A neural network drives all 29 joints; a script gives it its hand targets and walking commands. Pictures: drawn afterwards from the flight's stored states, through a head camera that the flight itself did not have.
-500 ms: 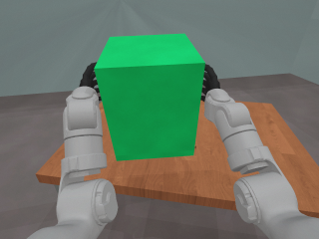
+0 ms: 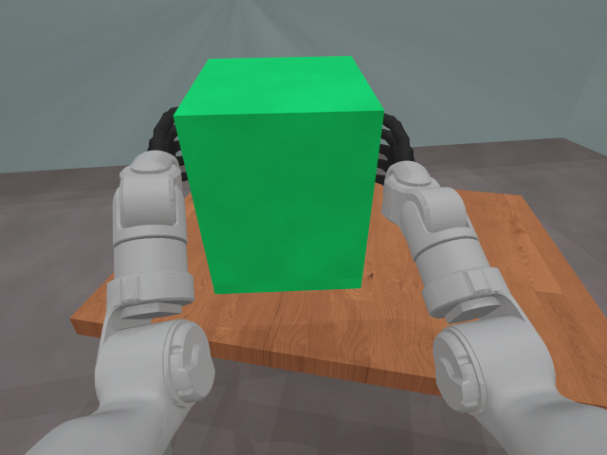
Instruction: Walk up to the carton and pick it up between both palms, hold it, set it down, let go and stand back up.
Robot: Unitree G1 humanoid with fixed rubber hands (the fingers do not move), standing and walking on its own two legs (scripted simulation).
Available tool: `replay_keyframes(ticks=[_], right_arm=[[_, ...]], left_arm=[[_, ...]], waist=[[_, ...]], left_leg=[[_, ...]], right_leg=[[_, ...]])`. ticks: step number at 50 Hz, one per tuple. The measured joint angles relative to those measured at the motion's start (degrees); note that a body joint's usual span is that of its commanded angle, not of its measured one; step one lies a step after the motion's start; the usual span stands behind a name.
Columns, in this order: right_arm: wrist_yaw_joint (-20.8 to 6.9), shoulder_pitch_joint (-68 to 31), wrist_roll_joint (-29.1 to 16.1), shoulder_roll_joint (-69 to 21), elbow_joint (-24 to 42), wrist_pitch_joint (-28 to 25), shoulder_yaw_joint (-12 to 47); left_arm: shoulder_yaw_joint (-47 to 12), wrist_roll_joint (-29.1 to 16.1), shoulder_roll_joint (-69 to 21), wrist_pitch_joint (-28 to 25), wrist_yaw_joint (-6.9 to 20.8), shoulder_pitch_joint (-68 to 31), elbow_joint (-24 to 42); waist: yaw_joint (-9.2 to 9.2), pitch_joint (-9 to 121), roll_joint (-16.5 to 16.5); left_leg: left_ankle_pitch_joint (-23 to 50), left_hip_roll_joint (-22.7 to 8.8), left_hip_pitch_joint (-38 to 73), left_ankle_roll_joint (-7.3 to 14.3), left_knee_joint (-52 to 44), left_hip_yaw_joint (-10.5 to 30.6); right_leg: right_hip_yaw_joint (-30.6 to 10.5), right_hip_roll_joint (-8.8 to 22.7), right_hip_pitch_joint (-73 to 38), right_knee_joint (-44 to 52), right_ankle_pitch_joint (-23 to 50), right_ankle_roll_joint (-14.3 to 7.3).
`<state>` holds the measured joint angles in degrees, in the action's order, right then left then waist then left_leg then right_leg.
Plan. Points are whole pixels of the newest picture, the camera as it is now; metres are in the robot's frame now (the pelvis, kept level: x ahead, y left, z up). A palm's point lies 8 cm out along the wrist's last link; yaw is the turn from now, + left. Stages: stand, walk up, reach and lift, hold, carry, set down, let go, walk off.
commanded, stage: hold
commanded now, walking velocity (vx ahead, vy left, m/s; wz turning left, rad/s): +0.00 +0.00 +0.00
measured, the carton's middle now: (284, 172) +0.41 -0.01 +0.26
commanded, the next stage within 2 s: set down in 1.44 s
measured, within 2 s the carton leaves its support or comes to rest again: neither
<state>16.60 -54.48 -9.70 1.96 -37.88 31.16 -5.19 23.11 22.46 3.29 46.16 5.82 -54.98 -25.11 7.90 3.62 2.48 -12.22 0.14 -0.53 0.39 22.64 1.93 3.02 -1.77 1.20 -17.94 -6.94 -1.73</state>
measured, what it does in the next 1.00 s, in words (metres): stands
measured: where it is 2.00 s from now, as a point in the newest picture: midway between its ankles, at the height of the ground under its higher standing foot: outside the picture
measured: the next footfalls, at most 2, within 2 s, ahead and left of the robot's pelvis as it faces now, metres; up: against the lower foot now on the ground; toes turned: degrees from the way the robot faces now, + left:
none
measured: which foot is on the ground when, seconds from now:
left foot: down 0.00-1.00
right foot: down 0.00-1.00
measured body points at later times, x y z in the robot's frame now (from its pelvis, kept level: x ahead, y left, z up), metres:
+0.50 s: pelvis +0.02 +0.01 +0.00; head -0.08 +0.05 +0.44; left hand +0.40 +0.15 +0.29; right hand +0.37 -0.14 +0.28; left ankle +0.02 +0.11 -0.74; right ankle +0.05 -0.10 -0.74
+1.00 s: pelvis +0.02 +0.02 +0.00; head -0.08 +0.05 +0.44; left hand +0.39 +0.14 +0.29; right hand +0.37 -0.15 +0.28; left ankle +0.02 +0.11 -0.74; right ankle +0.05 -0.10 -0.74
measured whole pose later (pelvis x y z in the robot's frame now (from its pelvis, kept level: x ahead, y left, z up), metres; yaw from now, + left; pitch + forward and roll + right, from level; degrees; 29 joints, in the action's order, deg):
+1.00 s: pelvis +0.02 +0.02 +0.00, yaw -1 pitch -12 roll -2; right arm 16.6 -50.2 -15.2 5.1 -32.2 33.5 -0.9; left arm 20.6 23.4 -0.2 50.8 4.8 -49.3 -15.2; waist 8.6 2.8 1.4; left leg -14.7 0.3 3.5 1.8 23.1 0.4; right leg 1.4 -1.7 -3.5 -16.2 -7.8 -0.3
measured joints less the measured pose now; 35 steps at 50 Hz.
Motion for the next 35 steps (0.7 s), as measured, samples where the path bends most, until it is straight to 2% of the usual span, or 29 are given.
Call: replay_keyframes(ticks=[8,21,35], right_arm=[[0.5,0.7,-1.2,0.4,0.8,-0.2,1.1],[1.1,3.2,-3.8,1.0,4.1,0.4,3.0],[0.5,4.4,-5.6,2.6,5.9,1.5,4.1]], left_arm=[[-0.4,-0.2,0.0,0.1,0.0,0.6,0.9],[-2.1,0.0,-0.8,2.2,0.2,3.7,6.2],[-2.9,0.8,-2.6,4.2,-0.6,5.4,9.8]], waist=[[0.06,0.1,0.2],[0.68,-0.5,0.8],[0.68,-0.9,-0.2]], left_leg=[[-0.2,-0.1,0.5,0.1,-0.4,0.0],[-1.4,-0.1,2.1,0.7,-0.1,-0.5],[-2.6,0.4,3.7,1.6,0.4,-1.5]], right_leg=[[-0.1,-0.1,-0.7,0.9,0.0,0.1],[-0.5,-0.2,-3.0,2.2,-0.2,0.7],[-1.6,0.2,-4.5,1.9,-1.0,1.7]])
